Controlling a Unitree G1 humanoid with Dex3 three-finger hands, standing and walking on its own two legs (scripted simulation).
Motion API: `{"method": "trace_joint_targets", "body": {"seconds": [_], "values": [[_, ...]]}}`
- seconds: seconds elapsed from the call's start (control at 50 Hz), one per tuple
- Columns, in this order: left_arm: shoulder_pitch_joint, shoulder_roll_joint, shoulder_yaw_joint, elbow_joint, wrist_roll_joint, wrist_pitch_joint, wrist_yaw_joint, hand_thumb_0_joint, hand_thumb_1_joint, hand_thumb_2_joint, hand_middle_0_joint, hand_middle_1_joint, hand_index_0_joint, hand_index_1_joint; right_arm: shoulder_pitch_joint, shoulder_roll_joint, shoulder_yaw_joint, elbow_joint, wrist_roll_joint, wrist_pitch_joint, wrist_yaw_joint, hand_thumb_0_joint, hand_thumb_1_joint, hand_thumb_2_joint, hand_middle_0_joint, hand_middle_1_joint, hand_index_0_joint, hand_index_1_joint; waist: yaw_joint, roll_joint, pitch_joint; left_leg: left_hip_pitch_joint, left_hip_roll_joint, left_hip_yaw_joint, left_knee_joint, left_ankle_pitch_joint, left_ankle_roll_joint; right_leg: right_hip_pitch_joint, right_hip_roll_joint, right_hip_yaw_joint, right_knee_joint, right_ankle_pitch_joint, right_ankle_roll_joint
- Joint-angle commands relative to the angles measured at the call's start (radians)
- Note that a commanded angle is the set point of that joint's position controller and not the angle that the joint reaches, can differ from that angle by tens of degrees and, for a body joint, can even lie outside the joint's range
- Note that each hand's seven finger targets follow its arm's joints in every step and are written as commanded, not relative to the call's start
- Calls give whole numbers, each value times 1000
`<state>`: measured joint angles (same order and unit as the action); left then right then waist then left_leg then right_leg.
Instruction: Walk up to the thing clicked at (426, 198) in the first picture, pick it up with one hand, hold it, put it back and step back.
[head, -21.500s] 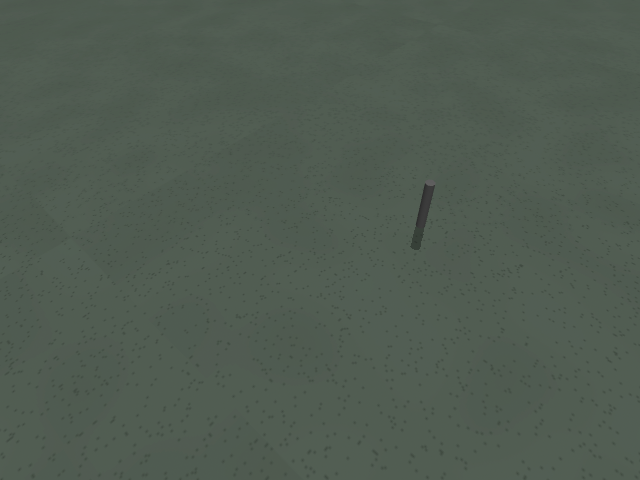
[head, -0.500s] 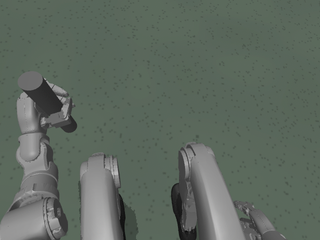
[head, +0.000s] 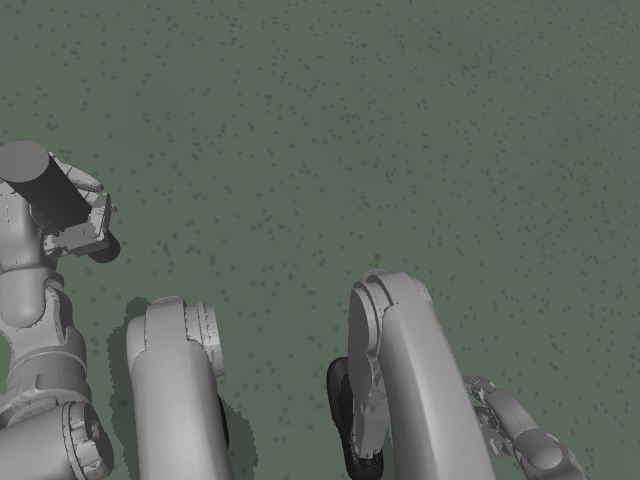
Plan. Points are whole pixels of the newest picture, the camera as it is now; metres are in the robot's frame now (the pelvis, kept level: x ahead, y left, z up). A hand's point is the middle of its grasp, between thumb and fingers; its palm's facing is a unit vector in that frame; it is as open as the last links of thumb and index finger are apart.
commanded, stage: crouch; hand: left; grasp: from the side
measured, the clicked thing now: (73, 216) +0.43 +0.27 -0.07
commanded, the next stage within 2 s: lower in 0.04 s
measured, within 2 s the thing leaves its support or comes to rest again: rests again in 1.42 s
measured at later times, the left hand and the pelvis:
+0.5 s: hand (108, 226) +0.44 +0.25 -0.12, palm faces +0.16 -0.99 +0.00, open 5.2 cm; pelvis -0.01 +0.00 -0.03, yaw -3 degrees
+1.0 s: hand (116, 234) +0.44 +0.25 -0.16, palm faces +0.15 -0.99 +0.00, open 5.1 cm; pelvis -0.01 +0.01 -0.03, yaw -6 degrees
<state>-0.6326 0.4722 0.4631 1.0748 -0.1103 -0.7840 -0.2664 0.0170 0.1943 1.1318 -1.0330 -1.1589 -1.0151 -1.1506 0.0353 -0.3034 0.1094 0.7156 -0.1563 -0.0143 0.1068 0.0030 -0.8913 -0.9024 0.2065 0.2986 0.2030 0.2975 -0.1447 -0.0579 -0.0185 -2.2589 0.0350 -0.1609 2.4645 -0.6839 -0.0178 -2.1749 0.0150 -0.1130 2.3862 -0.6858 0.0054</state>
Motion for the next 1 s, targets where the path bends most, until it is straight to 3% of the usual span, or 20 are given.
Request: {"method": "trace_joint_targets", "body": {"seconds": [0.0, 0.1, 0.18, 0.22, 0.24, 0.32, 0.38, 0.42, 0.44, 0.48, 0.54, 0.58, 0.66, 0.72, 0.78, 0.88, 0.98], "values": [[-272, 180, -7, -187, -13, -82, 12, 0, 579, 1254, -1275, -1335, -1280, -1331, 121, -245, -64, -42, -3, -6, -7, 0, -894, -902, 200, 300, 200, 300, -18, 262, -610, 432, -7, 71, -276, 115, 17, 291, 35, -61, -229, 176, -43], [-273, 198, -4, -201, -18, -87, 17, 0, 612, 1249, -1289, -1339, -1296, -1332, 95, -268, -56, -56, -11, 0, -4, 0, -891, -901, 200, 300, 200, 300, -30, 275, -594, 437, -6, 57, -263, 108, 16, 273, 34, -74, -209, 172, -41], [-250, 213, 7, -130, -4, -90, 45, 0, 514, 1232, -1338, -1391, -1348, -1381, 87, -269, -38, -55, -20, 4, 2, 0, -898, -900, 199, 300, 199, 300, -40, 243, -540, 386, -6, 56, -238, 73, 22, 270, 39, -76, -211, 150, -37], [-271, 192, -18, -96, -6, -104, 57, 0, 519, 1246, -1349, -1402, -1360, -1392, 67, -273, -19, -66, -27, 5, 6, 0, -892, -898, 199, 300, 199, 300, -72, 221, -483, 351, -6, 45, -228, 38, 24, 248, 40, -89, -211, 125, -34], [-266, 221, 10, -99, -13, -115, 64, 0, 522, 1248, -1352, -1400, -1360, -1392, 58, -277, -12, -73, -30, 4, 8, 0, -888, -897, 199, 300, 199, 300, -61, 212, -482, 339, -5, 45, -222, 29, 25, 262, 45, -90, -211, 116, -34], [-293, 281, 19, -90, -10, -160, 58, 0, 568, 1247, -1360, -1402, -1371, -1390, 39, -288, 14, -80, -45, 2, 13, 0, -892, -898, 199, 300, 199, 300, -73, 227, -502, 347, -1, 41, -200, 25, 25, 297, 49, -96, -205, 115, -28], [-283, 346, 60, -78, -6, -187, 61, 0, 581, 1259, -1356, -1403, -1367, -1392, 32, -300, 32, -81, -61, 2, 13, 0, -898, -900, 200, 300, 200, 300, -69, 241, -533, 353, 3, 42, -174, 60, 25, 353, 53, -91, -196, 152, -23], [-265, 335, 56, -61, -13, -197, 62, 0, 587, 1240, -1343, -1387, -1353, -1376, 20, -305, 47, -82, -67, 1, 14, 0, -904, -901, 200, 300, 200, 300, -72, 266, -523, 374, 7, 34, -177, 88, 18, 346, 55, -97, -180, 175, -27], [-287, 366, 74, -82, -14, -204, 67, 0, 572, 1242, -1359, -1397, -1370, -1387, 20, -315, 50, -82, -70, 4, 12, 0, -905, -902, 200, 300, 200, 300, -77, 283, -530, 380, 8, 29, -174, 92, 16, 348, 56, -101, -178, 181, -28], [-253, 373, 78, -58, -10, -208, 70, 0, 580, 1244, -1348, -1388, -1356, -1379, 16, -327, 55, -82, -78, 7, 12, 0, -907, -903, 199, 300, 200, 300, -77, 322, -516, 411, 12, 20, -183, 102, 7, 333, 56, -112, -167, 185, -32], [-221, 346, 37, -36, 1, -213, 60, 0, 616, 1257, -1349, -1399, -1359, -1388, 7, -341, 67, -78, -88, 8, 13, 0, -909, -903, 200, 300, 200, 300, -98, 359, -490, 456, 16, 4, -187, 145, -3, 309, 54, -128, -149, 226, -36], [-219, 355, 33, -43, 1, -215, 58, 0, 577, 1242, -1356, -1398, -1366, -1387, 8, -349, 72, -79, -92, 11, 13, 0, -910, -903, 200, 300, 200, 300, -105, 371, -485, 464, 18, -5, -184, 161, -6, 308, 54, -135, -144, 241, -37], [-237, 337, 8, -30, -15, -219, 67, 0, 560, 1241, -1351, -1396, -1363, -1384, -13, -355, 88, -87, -97, 10, 16, 0, -907, -902, 200, 300, 200, 300, -130, 327, -435, 425, 18, -19, -169, 127, 0, 307, 57, -147, -153, 226, -30], [-238, 358, 27, -12, -29, -233, 80, 0, 577, 1268, -1359, -1418, -1372, -1405, -14, -363, 106, -94, -104, 11, 18, 0, -903, -901, 200, 300, 200, 300, -138, 308, -431, 414, 16, -28, -155, 123, 3, 343, 59, -155, -155, 228, -22], [-244, 373, 23, 21, -18, -249, 92, 0, 599, 1281, -1368, -1430, -1383, -1415, -32, -367, 119, -101, -111, 13, 19, 0, -897, -899, 200, 300, 200, 300, -146, 304, -401, 404, 19, -36, -156, 103, 3, 333, 61, -161, -155, 211, -22], [-243, 434, 53, 33, -6, -279, 111, 0, 614, 1296, -1373, -1433, -1388, -1420, -61, -376, 145, -114, -131, 17, 20, 0, -890, -898, 200, 300, 200, 300, -140, 329, -384, 403, 23, -37, -155, 69, 1, 344, 67, -165, -156, 188, -23], [-224, 426, 42, 71, -2, -291, 119, 0, 618, 1312, -1391, -1445, -1404, -1433, -83, -389, 162, -123, -143, 16, 20, 0, -895, -899, 200, 300, 200, 300, -156, 338, -358, 421, 27, -53, -160, 76, -5, 334, 69, -180, -146, 200, -23]]}}
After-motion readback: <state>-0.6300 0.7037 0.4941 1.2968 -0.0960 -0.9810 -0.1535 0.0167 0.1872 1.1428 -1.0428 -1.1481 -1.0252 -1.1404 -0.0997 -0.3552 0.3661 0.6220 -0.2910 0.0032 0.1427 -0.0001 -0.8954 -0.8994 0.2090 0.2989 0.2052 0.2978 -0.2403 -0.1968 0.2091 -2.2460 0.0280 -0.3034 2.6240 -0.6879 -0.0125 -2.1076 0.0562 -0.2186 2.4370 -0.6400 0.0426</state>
